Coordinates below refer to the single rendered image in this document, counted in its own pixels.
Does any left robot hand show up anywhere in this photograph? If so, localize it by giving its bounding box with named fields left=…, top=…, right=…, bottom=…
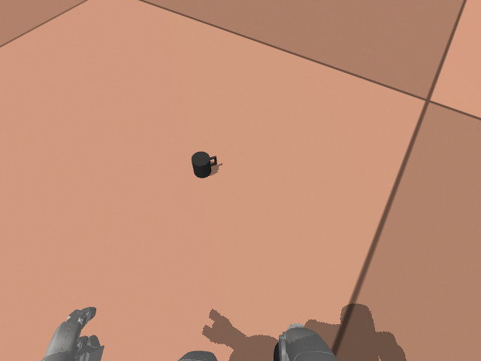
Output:
left=44, top=307, right=104, bottom=361

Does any mug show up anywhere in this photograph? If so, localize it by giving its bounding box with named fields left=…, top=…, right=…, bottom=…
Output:
left=192, top=151, right=217, bottom=178

